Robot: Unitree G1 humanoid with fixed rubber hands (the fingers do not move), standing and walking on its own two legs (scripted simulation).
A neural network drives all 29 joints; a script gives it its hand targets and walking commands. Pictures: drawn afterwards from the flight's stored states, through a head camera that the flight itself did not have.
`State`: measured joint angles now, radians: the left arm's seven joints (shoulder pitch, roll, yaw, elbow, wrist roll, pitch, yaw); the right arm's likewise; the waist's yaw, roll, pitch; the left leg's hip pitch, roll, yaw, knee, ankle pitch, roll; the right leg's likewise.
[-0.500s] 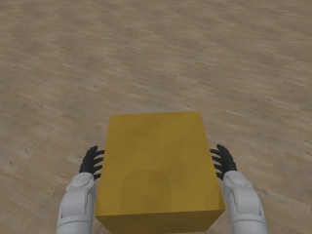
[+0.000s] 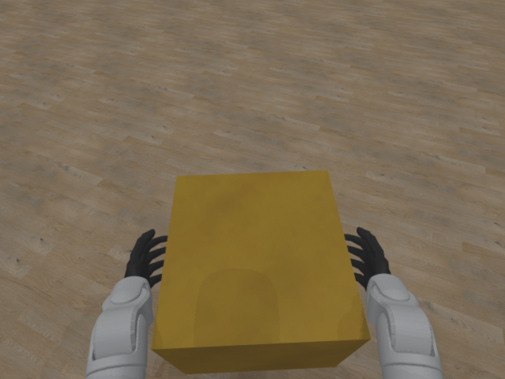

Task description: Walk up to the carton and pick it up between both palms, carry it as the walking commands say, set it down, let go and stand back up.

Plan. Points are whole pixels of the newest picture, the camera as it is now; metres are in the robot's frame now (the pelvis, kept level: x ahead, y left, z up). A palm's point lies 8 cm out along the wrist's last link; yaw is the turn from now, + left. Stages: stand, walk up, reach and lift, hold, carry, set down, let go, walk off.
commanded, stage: carry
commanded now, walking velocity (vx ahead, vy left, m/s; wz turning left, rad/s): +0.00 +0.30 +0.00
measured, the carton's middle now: (256, 272) +0.32 +0.00 -0.04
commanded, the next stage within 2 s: none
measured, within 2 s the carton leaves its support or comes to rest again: neither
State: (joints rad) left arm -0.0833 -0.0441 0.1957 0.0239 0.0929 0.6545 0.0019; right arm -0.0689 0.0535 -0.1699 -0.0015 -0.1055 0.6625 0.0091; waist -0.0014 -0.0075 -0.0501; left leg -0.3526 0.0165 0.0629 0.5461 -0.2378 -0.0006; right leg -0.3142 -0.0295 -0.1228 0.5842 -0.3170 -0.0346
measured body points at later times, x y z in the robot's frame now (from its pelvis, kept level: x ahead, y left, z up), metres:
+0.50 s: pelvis +0.00 +0.13 +0.00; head -0.01 +0.13 +0.45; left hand +0.23 +0.32 +0.08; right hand +0.22 -0.05 +0.08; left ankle +0.04 +0.22 -0.73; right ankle -0.04 +0.02 -0.68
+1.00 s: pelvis -0.01 +0.30 -0.01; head +0.01 +0.30 +0.44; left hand +0.22 +0.49 +0.07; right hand +0.23 +0.12 +0.07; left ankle +0.01 +0.45 -0.74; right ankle -0.02 +0.09 -0.72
